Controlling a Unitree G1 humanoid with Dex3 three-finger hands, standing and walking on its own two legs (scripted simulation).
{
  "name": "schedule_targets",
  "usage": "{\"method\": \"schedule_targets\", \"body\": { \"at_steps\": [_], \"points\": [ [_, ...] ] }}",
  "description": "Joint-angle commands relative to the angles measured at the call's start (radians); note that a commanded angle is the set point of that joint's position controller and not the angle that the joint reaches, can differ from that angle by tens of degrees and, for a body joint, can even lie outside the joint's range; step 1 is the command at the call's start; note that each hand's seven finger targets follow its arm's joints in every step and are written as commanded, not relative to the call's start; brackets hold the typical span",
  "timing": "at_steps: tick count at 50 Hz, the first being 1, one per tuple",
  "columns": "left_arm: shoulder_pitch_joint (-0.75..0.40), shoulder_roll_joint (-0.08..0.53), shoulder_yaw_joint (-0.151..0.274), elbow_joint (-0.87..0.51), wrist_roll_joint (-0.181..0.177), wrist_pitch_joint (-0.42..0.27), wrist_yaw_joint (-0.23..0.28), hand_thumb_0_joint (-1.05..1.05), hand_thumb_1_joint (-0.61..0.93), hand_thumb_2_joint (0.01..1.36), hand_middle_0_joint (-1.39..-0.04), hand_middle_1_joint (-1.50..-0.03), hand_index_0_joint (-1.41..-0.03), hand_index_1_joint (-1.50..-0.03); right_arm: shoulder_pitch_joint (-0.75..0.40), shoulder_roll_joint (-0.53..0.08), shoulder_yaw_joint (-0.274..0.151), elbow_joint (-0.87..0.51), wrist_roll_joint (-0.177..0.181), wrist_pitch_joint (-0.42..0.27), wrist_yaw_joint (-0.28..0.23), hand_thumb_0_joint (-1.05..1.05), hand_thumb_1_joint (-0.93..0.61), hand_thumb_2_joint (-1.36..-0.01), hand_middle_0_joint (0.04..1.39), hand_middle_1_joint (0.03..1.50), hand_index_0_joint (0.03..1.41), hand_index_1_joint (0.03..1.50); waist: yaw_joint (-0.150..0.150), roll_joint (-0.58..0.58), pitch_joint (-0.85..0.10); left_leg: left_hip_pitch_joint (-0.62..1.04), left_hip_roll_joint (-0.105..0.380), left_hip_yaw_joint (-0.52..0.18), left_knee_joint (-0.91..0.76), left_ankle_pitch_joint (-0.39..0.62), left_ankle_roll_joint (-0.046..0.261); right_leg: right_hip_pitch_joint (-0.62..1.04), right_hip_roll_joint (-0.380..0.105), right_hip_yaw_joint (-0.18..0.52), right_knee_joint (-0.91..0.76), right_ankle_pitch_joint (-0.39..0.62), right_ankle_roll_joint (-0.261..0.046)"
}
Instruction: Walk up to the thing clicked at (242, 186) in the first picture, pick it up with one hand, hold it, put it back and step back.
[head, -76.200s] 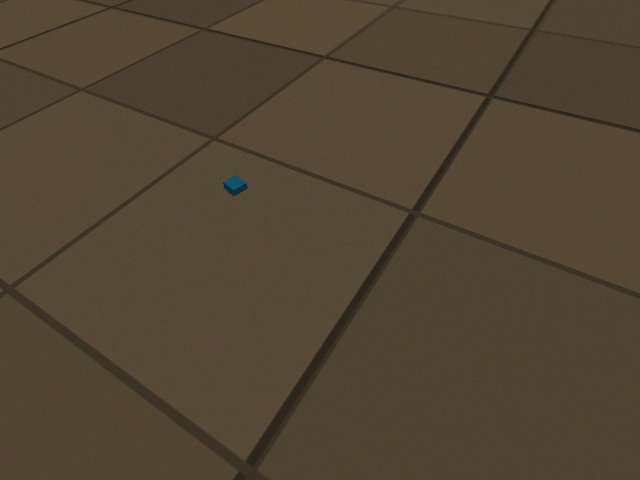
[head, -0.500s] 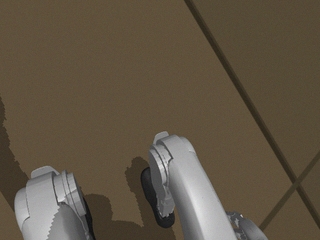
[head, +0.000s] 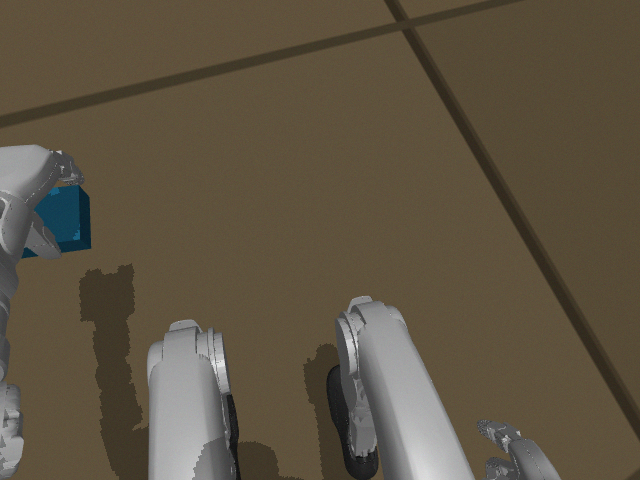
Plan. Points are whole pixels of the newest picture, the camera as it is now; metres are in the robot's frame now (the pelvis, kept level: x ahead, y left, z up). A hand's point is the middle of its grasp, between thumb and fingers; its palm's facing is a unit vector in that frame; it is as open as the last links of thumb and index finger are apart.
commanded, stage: lift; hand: left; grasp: from above
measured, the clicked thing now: (46, 221) +0.47 +0.32 -0.15
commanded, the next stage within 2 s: hold in 1.10 s
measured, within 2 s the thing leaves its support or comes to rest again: neither
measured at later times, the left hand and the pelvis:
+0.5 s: hand out of the picture +0.37 +0.28 +0.11, palm faces -0.45 -0.11 -0.89, open 9.8 cm; pelvis +0.01 +0.00 +0.18, yaw +4 degrees
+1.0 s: hand out of the picture +0.37 +0.26 +0.21, palm faces -0.45 -0.11 -0.88, open 9.9 cm; pelvis +0.06 +0.00 +0.30, yaw +5 degrees
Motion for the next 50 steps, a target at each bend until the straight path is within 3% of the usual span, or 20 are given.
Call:
{"method": "schedule_targets", "body": {
  "at_steps": [1,8,11,14,17,18,22,29,32,36,37,39,41,43,45,50],
  "points": [
    [-0.317,0.239,0.065,-0.256,-0.038,0.007,0.043,0.0,0.961,0.437,-1.156,-0.455,-1.225,-0.386,0.169,-0.211,-0.099,-0.031,0.02,-0.025,-0.036,0.0,-0.881,-0.894,0.2,0.3,0.2,0.3,0.014,0.314,-0.691,0.707,0.014,-0.013,-0.404,0.054,0.016,0.33,0.027,-0.048,-0.26,0.156,-0.074],
    [-0.24,0.208,0.074,-0.366,-0.059,0.03,0.059,0.0,0.924,0.435,-1.139,-0.448,-1.203,-0.384,0.137,-0.183,-0.117,-0.022,0.038,-0.047,-0.062,0.0,-0.882,-0.894,0.2,0.3,0.2,0.3,0.036,0.253,-0.697,0.855,0.01,0.008,-0.536,0.068,0.017,0.515,0.024,-0.023,-0.431,0.166,-0.064],
    [-0.165,0.158,0.059,-0.389,-0.066,0.042,0.065,0.0,0.928,0.427,-1.138,-0.459,-1.206,-0.391,0.121,-0.169,-0.121,-0.015,0.044,-0.056,-0.071,0.0,-0.883,-0.894,0.2,0.3,0.2,0.3,0.053,0.236,-0.69,0.94,0.011,0.002,-0.624,0.074,0.013,0.604,0.024,-0.018,-0.498,0.174,-0.063],
    [-0.099,0.131,0.054,-0.397,-0.06,0.054,0.073,0.0,0.937,0.445,-1.138,-0.478,-1.208,-0.408,0.113,-0.16,-0.124,0.0,0.05,-0.067,-0.082,0.0,-0.882,-0.894,0.2,0.3,0.2,0.3,0.065,0.227,-0.645,1.013,0.013,-0.001,-0.702,0.093,0.008,0.674,0.025,-0.011,-0.57,0.181,-0.062],
    [-0.054,0.095,0.037,-0.404,-0.065,0.062,0.088,0.0,0.96,0.433,-1.145,-0.501,-1.223,-0.423,0.106,-0.141,-0.124,0.01,0.055,-0.081,-0.09,0.0,-0.885,-0.894,0.2,0.3,0.2,0.3,0.055,0.166,-0.584,1.033,0.005,0.031,-0.75,0.092,0.012,0.781,0.026,0.01,-0.683,0.171,-0.062],
    [-0.015,0.091,0.042,-0.382,-0.067,0.065,0.093,0.0,0.956,0.441,-1.144,-0.507,-1.22,-0.43,0.091,-0.132,-0.122,0.014,0.056,-0.086,-0.093,0.0,-0.886,-0.895,0.2,0.3,0.2,0.3,0.068,0.146,-0.549,1.036,0.002,0.039,-0.77,0.087,0.012,0.814,0.026,0.018,-0.717,0.163,-0.061],
    [0.028,0.033,0.007,-0.338,-0.053,0.066,0.115,0.0,0.941,0.438,-1.144,-0.486,-1.212,-0.418,0.092,-0.123,-0.125,0.031,0.063,-0.112,-0.103,0.0,-0.887,-0.895,0.2,0.3,0.2,0.3,0.071,0.119,-0.458,1.114,0.001,0.045,-0.87,0.085,0.008,0.902,0.026,0.033,-0.822,0.154,-0.061],
    [0.016,-0.034,-0.035,-0.273,-0.022,0.057,0.169,0.0,0.869,0.404,-1.103,-0.444,-1.163,-0.384,0.093,-0.123,-0.136,0.053,0.069,-0.156,-0.107,0.0,-0.886,-0.896,0.2,0.3,0.2,0.3,0.082,0.131,-0.377,1.268,0.002,0.025,-1.051,0.05,-0.006,1.022,0.029,0.05,-0.964,0.139,-0.061],
    [0.016,-0.061,-0.053,-0.253,-0.018,0.061,0.193,0.0,0.84,0.382,-1.073,-0.456,-1.139,-0.39,0.097,-0.115,-0.138,0.056,0.068,-0.167,-0.105,0.0,-0.887,-0.897,0.2,0.3,0.2,0.3,0.084,0.103,-0.345,1.309,-0.008,0.048,-1.096,0.082,-0.007,1.087,0.028,0.061,-1.046,0.141,-0.06],
    [0.018,-0.101,-0.083,-0.222,-0.009,0.079,0.213,0.0,0.827,0.432,-1.085,-0.461,-1.135,-0.41,0.119,-0.117,-0.146,0.07,0.067,-0.175,-0.104,0.0,-0.888,-0.898,0.2,0.3,0.2,0.3,0.084,0.097,-0.34,1.399,-0.01,0.068,-1.145,0.185,-0.012,1.165,0.029,0.064,-1.108,0.229,-0.06],
    [0.01,-0.085,-0.067,-0.231,-0.014,0.082,0.22,0.0,0.835,0.437,-1.081,-0.481,-1.137,-0.425,0.123,-0.119,-0.148,0.072,0.064,-0.178,-0.104,0.0,-0.888,-0.898,0.2,0.3,0.2,0.3,0.092,0.094,-0.339,1.416,-0.009,0.071,-1.163,0.194,-0.011,1.196,0.028,0.064,-1.127,0.239,-0.057],
    [0.011,-0.114,-0.091,-0.223,-0.017,0.09,0.223,0.0,0.831,0.456,-1.099,-0.456,-1.142,-0.413,0.123,-0.118,-0.149,0.076,0.065,-0.18,-0.103,0.0,-0.888,-0.898,0.2,0.3,0.2,0.3,0.091,0.099,-0.337,1.471,-0.007,0.072,-1.199,0.228,-0.015,1.223,0.026,0.061,-1.149,0.275,-0.059],
    [0.049,-0.109,-0.077,-0.187,-0.017,0.1,0.228,0.0,0.843,0.456,-1.103,-0.459,-1.149,-0.413,0.131,-0.12,-0.153,0.079,0.063,-0.179,-0.103,0.0,-0.886,-0.897,0.2,0.3,0.2,0.3,0.1,0.069,-0.316,1.485,-0.006,0.073,-1.218,0.274,-0.014,1.258,0.027,0.061,-1.177,0.313,-0.056],
    [0.036,-0.133,-0.101,-0.193,-0.018,0.108,0.227,0.0,0.822,0.466,-1.109,-0.436,-1.143,-0.402,0.128,-0.119,-0.152,0.075,0.063,-0.175,-0.1,0.0,-0.887,-0.897,0.2,0.3,0.2,0.3,0.096,0.06,-0.308,1.52,-0.011,0.084,-1.24,0.307,-0.013,1.29,0.025,0.063,-1.204,0.343,-0.057],
    [0.066,-0.118,-0.084,-0.188,-0.022,0.116,0.227,0.0,0.824,0.466,-1.102,-0.447,-1.142,-0.408,0.128,-0.122,-0.155,0.073,0.062,-0.173,-0.099,0.0,-0.887,-0.896,0.2,0.3,0.2,0.3,0.112,0.053,-0.313,1.555,-0.015,0.092,-1.26,0.345,-0.012,1.34,0.022,0.065,-1.232,0.375,-0.055],
    [0.069,-0.129,-0.091,-0.218,-0.033,0.122,0.216,0.0,0.799,0.45,-1.083,-0.447,-1.128,-0.403,0.117,-0.114,-0.153,0.062,0.064,-0.166,-0.098,0.0,-0.889,-0.896,0.2,0.3,0.2,0.3,0.115,0.049,-0.284,1.611,-0.022,0.096,-1.329,0.362,-0.014,1.417,0.017,0.073,-1.296,0.393,-0.051]
  ]
}}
